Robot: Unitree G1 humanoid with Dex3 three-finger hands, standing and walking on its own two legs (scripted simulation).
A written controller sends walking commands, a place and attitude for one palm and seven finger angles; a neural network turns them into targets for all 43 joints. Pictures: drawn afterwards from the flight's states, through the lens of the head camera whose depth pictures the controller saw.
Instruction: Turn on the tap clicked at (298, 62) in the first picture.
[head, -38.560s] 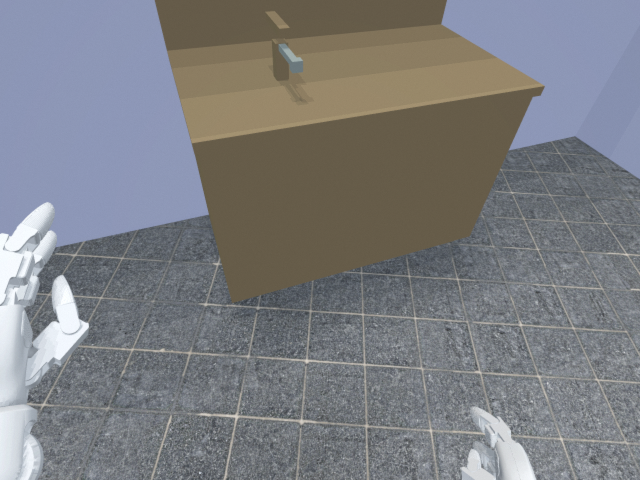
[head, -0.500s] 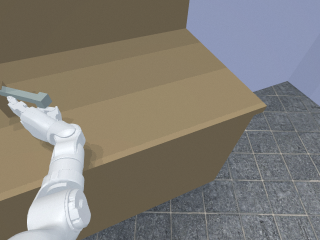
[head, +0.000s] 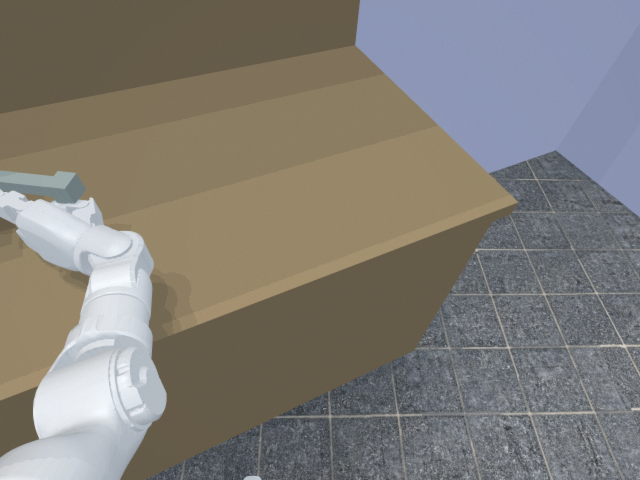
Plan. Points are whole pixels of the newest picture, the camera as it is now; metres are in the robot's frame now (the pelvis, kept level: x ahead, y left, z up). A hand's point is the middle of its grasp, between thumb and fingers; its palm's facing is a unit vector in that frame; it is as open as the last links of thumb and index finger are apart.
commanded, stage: push the lever round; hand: left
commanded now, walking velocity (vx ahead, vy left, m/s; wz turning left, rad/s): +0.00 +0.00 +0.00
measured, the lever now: (66, 187) +0.46 +0.30 +0.11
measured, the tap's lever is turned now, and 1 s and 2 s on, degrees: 58 84 84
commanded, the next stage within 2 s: lift the hand up off the lever in 0.10 s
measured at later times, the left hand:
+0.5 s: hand (97, 194) +0.47 +0.28 +0.09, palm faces +0.87 -0.47 -0.10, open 8.1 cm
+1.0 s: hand (83, 185) +0.46 +0.28 +0.12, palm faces +0.86 -0.50 -0.07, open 7.8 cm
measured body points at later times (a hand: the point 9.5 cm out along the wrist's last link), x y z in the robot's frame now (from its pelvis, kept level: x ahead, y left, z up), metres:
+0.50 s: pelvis +0.00 +0.00 +0.00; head +0.05 +0.01 +0.45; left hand +0.42 +0.30 +0.10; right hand +0.00 -0.26 -0.13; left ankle +0.03 +0.13 -0.70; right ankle -0.01 -0.08 -0.70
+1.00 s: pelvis +0.01 +0.01 +0.01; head +0.05 +0.01 +0.46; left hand +0.41 +0.30 +0.12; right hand +0.07 -0.24 -0.12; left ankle +0.03 +0.13 -0.70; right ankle -0.01 -0.08 -0.70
